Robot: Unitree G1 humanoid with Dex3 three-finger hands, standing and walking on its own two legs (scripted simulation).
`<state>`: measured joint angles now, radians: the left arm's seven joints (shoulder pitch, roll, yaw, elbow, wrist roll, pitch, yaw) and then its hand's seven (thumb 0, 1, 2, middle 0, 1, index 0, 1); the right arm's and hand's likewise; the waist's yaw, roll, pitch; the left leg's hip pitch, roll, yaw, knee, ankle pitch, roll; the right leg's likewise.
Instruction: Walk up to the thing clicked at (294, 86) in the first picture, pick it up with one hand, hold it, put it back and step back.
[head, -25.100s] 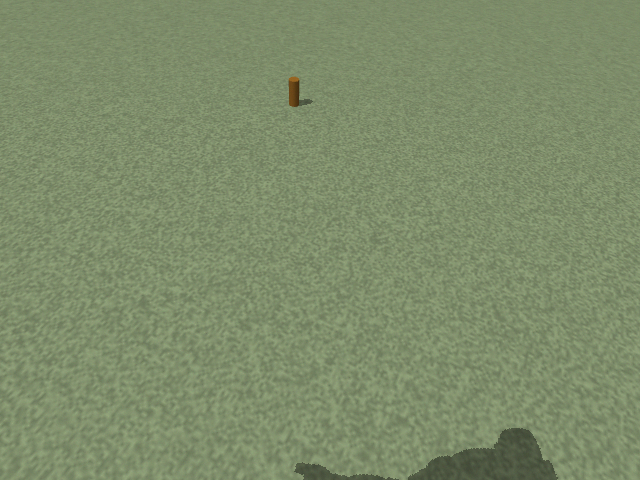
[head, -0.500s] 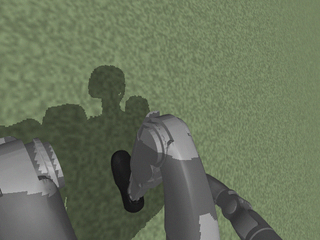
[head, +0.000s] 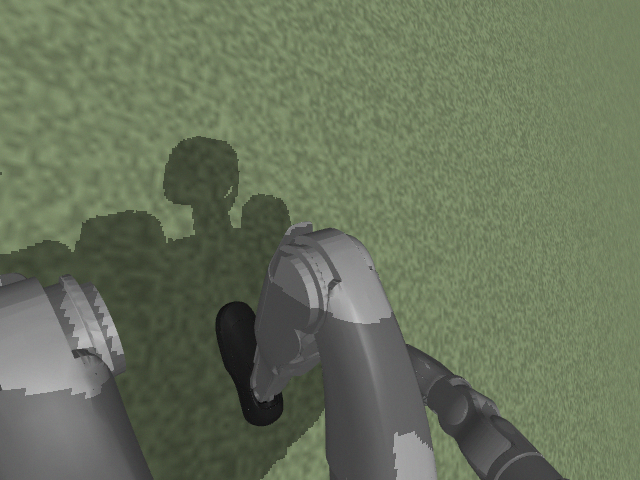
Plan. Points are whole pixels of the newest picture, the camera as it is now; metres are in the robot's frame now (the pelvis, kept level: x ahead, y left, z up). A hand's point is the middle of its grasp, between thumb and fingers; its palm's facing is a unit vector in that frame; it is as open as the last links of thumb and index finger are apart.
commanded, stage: open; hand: left
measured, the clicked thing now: out of the picture +0.44 +0.33 -0.21
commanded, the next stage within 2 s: withdraw in 0.06 s
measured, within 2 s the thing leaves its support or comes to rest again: neither
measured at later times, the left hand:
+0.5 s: hand out of the picture +0.43 +0.38 -0.12, palm faces +0.51 -0.86 -0.02, open 17.5 cm
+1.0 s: hand out of the picture +0.34 +0.44 -0.01, palm faces +0.42 -0.80 -0.42, open 17.3 cm
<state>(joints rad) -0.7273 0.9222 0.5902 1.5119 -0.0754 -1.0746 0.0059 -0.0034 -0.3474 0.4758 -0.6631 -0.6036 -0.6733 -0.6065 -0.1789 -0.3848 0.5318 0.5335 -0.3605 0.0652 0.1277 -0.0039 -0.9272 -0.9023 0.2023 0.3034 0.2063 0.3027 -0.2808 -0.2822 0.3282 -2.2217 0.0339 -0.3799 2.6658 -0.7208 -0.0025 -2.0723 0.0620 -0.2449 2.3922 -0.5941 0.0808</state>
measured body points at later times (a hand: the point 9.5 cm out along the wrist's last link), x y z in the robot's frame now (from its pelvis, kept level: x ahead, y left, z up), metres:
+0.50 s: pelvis +0.00 +0.00 +0.01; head +0.22 +0.19 +0.34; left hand +0.40 +0.42 -0.12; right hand +0.17 -0.25 -0.03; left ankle +0.08 +0.12 -0.25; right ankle +0.15 -0.12 -0.25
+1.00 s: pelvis +0.01 -0.01 +0.07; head +0.19 +0.12 +0.46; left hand +0.31 +0.48 +0.02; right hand +0.19 -0.24 -0.04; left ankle +0.08 +0.12 -0.25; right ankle +0.15 -0.12 -0.25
